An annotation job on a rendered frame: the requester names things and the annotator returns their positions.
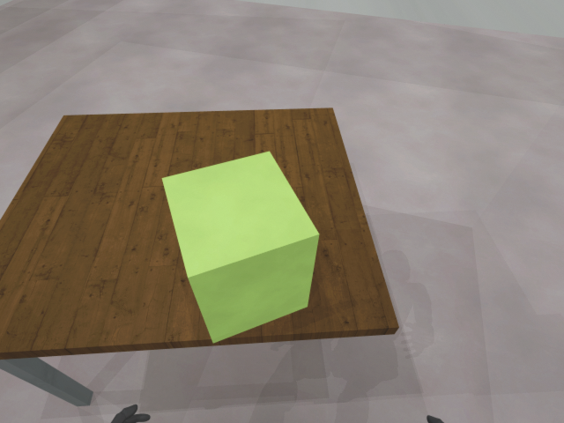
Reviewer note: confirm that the table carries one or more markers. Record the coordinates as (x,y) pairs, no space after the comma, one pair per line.
(89,257)

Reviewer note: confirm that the carton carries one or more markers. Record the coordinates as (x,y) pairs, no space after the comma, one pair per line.
(247,243)

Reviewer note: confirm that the left robot hand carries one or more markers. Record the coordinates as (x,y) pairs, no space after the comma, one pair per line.
(127,415)

